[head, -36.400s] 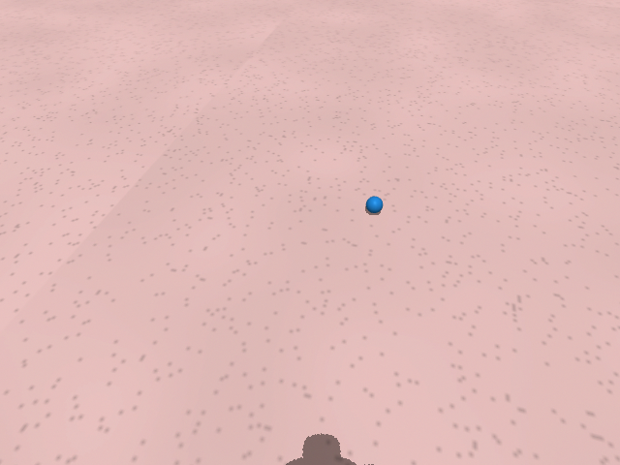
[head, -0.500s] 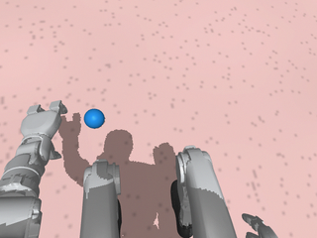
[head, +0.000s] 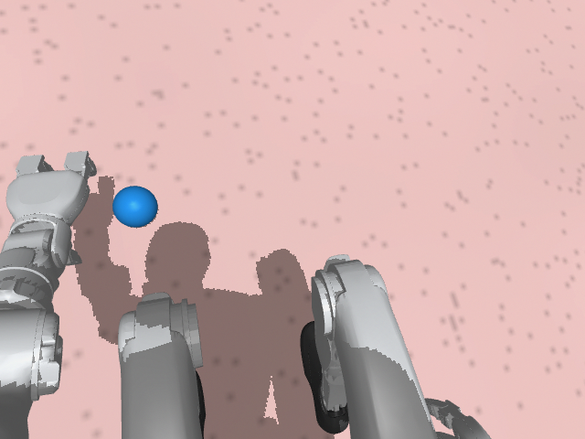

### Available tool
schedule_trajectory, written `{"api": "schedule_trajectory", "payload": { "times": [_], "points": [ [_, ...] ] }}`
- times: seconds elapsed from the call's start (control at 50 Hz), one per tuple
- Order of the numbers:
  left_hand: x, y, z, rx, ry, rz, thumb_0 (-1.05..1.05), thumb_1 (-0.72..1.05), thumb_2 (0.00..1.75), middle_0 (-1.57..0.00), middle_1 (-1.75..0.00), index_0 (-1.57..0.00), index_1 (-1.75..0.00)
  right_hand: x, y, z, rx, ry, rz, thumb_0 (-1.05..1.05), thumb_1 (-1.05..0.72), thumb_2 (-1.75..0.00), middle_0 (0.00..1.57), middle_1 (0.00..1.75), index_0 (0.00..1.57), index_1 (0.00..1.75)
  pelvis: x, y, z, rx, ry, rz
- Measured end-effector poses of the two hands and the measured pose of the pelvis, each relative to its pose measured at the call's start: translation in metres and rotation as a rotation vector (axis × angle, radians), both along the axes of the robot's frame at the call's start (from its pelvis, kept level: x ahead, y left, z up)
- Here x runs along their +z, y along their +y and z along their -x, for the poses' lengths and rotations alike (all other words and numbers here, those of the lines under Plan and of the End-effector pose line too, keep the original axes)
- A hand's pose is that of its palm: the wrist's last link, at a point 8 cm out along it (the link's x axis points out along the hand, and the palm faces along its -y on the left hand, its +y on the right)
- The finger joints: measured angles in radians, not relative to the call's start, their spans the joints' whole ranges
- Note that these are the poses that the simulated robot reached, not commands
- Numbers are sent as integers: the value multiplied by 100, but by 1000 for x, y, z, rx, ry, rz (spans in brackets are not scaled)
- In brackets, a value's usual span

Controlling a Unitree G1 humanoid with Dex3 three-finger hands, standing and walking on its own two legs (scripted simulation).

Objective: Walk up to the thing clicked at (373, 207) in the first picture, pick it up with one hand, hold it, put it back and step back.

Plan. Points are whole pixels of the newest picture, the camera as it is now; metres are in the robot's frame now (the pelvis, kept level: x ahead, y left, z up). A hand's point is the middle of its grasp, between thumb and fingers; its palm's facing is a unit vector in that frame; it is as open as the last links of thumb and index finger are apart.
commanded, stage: rise first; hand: left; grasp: from above
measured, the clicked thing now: (135, 206) +0.51 +0.18 -0.32
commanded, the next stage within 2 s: approach in 0.72 s
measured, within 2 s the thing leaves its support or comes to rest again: neither
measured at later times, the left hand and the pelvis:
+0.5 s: hand (81, 213) +0.47 +0.24 -0.20, palm faces -0.47 -0.04 -0.88, open 13.9 cm; pelvis +0.01 +0.00 -0.01, yaw -1 degrees
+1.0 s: hand (95, 207) +0.48 +0.22 -0.21, palm faces -0.46 -0.03 -0.89, open 13.8 cm; pelvis +0.00 +0.00 -0.03, yaw -2 degrees
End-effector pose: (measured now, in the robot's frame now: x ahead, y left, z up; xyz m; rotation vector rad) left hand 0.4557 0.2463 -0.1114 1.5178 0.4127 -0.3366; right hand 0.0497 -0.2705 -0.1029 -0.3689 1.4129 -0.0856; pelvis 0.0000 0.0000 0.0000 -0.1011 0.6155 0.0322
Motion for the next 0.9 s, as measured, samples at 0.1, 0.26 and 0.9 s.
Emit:
{"api": "schedule_trajectory", "payload": {
  "times": [0.1,0.26,0.9],
  "points": [
    [-9,-2,-7,6,0,1,0,-50,99,-8,-103,-9,-101,-3,-1,6,-2,29,0,0,-91,-90,20,30,20,30,-4,0,-2,-3,7,2],
    [-18,-6,-13,10,12,4,0,-50,99,-8,-104,-9,-102,-5,-3,13,-7,68,0,0,-92,-90,20,30,20,30,-7,-1,-5,-8,15,3],
    [-40,-15,-26,3,9,7,0,-50,98,-8,-106,-9,-105,-12,-7,20,29,82,0,0,-92,-90,20,30,20,30,-23,-2,-5,-18,1,14]
  ]
}}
